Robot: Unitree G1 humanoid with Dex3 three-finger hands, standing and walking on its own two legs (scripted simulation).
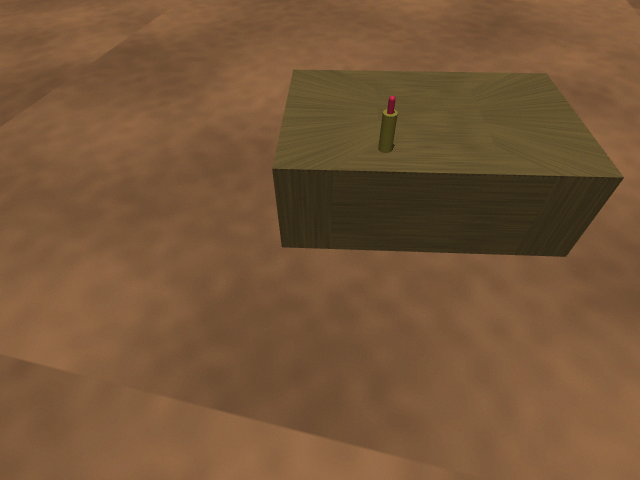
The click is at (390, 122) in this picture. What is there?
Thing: necked bottle
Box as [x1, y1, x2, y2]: [378, 96, 397, 152]
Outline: 393,96 389,97 388,108 383,111 378,147 378,149 382,152 390,151 392,146 397,112 393,109 395,99
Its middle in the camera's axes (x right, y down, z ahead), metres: +0.24 -0.41 +1.34
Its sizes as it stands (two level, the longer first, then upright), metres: 0.050 0.050 0.206
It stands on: a support 0.42 m high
